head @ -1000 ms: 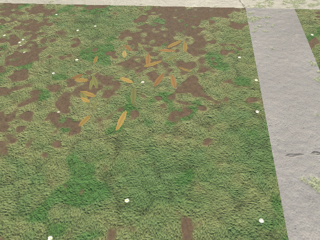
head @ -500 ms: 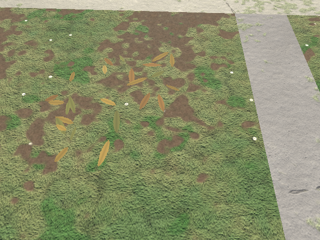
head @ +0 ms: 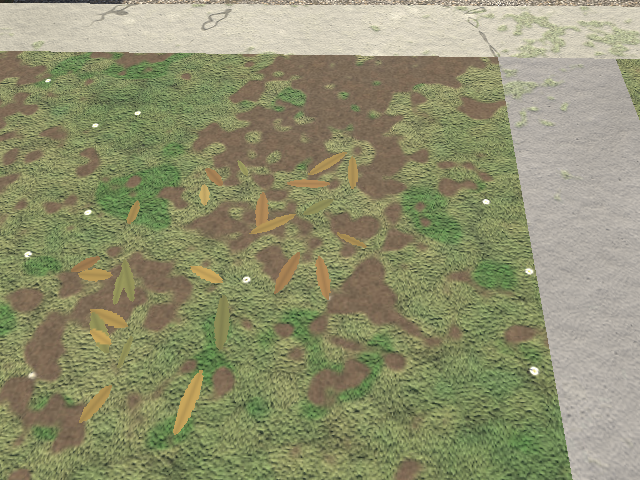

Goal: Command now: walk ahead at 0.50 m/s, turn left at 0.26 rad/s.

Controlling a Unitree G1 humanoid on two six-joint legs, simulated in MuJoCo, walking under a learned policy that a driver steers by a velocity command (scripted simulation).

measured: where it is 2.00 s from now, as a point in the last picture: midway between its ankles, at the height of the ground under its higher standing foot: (269, 308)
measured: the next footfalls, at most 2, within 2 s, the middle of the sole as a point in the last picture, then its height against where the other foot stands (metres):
left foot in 0.44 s outside the picture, level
right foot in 0.98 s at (309, 368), level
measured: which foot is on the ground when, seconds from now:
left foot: up 0.00-0.42, down 0.44-0.98, up 1.00-1.00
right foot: down 0.00-0.46, up 0.48-0.96, down 0.98-1.00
